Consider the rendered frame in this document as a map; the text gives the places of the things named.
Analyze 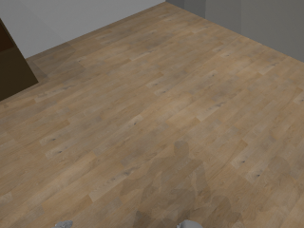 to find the cupboard door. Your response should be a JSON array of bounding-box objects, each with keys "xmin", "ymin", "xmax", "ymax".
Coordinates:
[{"xmin": 0, "ymin": 24, "xmax": 14, "ymax": 52}]

